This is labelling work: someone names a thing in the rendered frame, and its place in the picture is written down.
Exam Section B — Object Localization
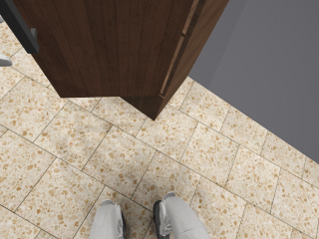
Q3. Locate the handle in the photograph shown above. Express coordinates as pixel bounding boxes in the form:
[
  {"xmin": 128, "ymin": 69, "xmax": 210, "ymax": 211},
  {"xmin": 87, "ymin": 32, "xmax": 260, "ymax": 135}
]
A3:
[{"xmin": 0, "ymin": 0, "xmax": 40, "ymax": 54}]

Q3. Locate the cupboard door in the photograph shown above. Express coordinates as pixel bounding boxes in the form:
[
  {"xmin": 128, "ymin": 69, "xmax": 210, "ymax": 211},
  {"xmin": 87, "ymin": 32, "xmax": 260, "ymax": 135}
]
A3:
[{"xmin": 12, "ymin": 0, "xmax": 194, "ymax": 99}]

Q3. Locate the robot thigh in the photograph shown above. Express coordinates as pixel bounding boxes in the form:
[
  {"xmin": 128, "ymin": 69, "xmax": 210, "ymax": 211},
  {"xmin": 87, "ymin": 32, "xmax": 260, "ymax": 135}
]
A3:
[
  {"xmin": 89, "ymin": 203, "xmax": 123, "ymax": 239},
  {"xmin": 159, "ymin": 196, "xmax": 211, "ymax": 239}
]

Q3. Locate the left robot hand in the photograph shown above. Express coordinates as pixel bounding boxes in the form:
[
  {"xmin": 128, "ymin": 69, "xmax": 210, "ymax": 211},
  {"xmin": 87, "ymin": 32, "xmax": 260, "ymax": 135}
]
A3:
[{"xmin": 0, "ymin": 15, "xmax": 13, "ymax": 67}]

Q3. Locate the left robot thigh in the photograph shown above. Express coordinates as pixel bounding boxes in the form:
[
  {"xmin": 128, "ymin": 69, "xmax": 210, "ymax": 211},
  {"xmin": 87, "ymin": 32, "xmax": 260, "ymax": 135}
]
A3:
[{"xmin": 89, "ymin": 203, "xmax": 123, "ymax": 239}]

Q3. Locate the right robot thigh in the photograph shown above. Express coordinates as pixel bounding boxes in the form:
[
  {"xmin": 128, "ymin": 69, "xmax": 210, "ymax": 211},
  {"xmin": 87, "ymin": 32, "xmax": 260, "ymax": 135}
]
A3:
[{"xmin": 159, "ymin": 196, "xmax": 211, "ymax": 239}]

